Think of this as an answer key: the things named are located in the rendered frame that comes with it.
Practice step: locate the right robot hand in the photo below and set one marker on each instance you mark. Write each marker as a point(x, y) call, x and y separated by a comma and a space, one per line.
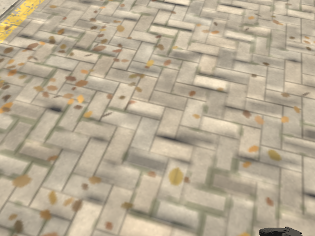
point(278, 231)

